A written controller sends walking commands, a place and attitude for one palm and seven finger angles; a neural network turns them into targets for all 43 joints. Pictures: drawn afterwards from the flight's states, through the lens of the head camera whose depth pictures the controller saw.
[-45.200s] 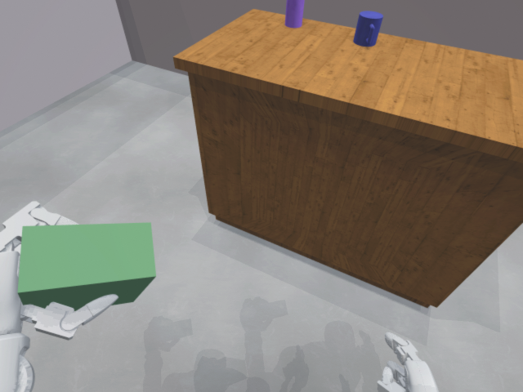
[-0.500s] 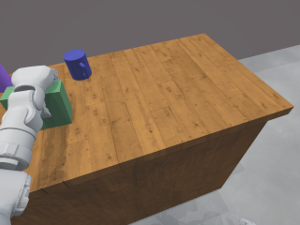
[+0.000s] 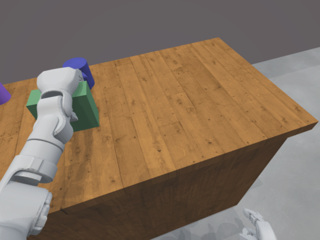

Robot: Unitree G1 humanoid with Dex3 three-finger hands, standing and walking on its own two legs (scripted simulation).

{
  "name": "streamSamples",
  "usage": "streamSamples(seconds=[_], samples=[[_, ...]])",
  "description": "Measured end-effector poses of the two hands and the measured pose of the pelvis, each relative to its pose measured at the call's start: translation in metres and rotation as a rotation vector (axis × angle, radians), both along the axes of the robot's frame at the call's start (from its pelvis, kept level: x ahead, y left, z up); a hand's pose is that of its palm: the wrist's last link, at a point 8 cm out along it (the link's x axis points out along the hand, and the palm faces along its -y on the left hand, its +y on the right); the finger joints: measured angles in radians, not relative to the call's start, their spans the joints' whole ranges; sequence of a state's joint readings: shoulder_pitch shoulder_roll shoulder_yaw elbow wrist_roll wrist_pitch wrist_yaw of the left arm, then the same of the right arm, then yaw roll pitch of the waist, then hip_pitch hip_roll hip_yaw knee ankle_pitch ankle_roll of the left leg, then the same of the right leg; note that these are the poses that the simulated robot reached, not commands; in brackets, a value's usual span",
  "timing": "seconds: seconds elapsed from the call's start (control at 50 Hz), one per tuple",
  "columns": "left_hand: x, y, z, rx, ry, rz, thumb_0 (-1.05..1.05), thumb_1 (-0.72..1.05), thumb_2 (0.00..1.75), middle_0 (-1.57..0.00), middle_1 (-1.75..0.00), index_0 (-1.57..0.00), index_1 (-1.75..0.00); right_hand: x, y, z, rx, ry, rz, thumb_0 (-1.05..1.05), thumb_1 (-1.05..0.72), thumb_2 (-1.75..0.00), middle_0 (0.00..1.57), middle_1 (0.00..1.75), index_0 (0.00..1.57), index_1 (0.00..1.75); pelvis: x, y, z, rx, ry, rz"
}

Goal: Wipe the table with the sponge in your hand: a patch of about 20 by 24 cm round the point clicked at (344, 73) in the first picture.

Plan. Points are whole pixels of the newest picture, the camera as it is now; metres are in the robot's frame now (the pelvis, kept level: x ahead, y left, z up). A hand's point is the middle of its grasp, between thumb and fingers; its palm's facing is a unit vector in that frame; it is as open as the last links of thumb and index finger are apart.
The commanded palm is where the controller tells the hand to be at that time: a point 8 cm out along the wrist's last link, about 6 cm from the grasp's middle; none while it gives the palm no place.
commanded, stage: slide across to the middle lane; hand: left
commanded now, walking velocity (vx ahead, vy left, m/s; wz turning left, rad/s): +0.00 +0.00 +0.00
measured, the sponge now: (70, 114) +0.40 +0.29 +0.10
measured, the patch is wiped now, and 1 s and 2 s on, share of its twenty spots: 0.50 0.55 0.65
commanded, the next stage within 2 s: wipe back along the middle lane in 0.14 s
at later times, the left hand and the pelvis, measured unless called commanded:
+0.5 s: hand (75, 102) +0.39 +0.25 +0.15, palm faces +0.03 -0.01 -1.00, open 10.1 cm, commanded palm +0.35 +0.24 +0.19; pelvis +0.00 -0.01 +0.00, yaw -1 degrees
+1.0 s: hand (76, 114) +0.35 +0.23 +0.15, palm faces +0.11 -0.03 -0.99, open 10.1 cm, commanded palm +0.30 +0.22 +0.17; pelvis +0.00 -0.01 +0.00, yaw -2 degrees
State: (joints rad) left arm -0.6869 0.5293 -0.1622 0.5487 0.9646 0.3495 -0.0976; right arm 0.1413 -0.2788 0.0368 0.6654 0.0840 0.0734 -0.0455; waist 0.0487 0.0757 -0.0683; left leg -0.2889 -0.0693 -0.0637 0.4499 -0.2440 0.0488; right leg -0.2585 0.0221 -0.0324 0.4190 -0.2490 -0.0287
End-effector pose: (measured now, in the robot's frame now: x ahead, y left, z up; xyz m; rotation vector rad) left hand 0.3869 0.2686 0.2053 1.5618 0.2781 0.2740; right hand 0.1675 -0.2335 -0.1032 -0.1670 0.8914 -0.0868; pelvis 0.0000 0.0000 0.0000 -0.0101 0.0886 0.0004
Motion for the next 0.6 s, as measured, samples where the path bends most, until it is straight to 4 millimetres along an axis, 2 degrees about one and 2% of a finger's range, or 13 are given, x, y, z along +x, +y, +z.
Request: streamSamples(seconds=[0.12, 0.32, 0.6], samples=[[-0.004, -0.005, 0.000, -0.001, -0.017, 0.024, 0.00, -0.54, 1.10, -0.73, -1.39, -0.74, -1.39, 0.008, -0.003, -0.002, 0.006, 0.007, 0.006, 0.01, -0.90, -0.90, 0.20, 0.30, 0.20, 0.30, 0.006, -0.002, 0.000, 0.001, 0.000, 0.002], [-0.006, -0.021, 0.000, -0.008, -0.009, 0.023, 0.00, -0.52, 1.08, -0.72, -1.40, -0.72, -1.39, 0.022, -0.001, 0.004, 0.012, -0.031, 0.018, 0.01, -0.90, -0.90, 0.20, 0.30, 0.20, 0.30, 0.005, -0.006, -0.001, 0.004, -0.012, 0.003], [-0.028, -0.028, 0.000, -0.018, -0.058, -0.004, 0.00, -0.49, 1.06, -0.70, -1.41, -0.70, -1.40, 0.010, -0.009, 0.008, 0.022, -0.045, -0.015, 0.01, -0.90, -0.90, 0.20, 0.30, 0.20, 0.30, 0.000, -0.007, -0.001, 0.004, -0.033, -0.022]])
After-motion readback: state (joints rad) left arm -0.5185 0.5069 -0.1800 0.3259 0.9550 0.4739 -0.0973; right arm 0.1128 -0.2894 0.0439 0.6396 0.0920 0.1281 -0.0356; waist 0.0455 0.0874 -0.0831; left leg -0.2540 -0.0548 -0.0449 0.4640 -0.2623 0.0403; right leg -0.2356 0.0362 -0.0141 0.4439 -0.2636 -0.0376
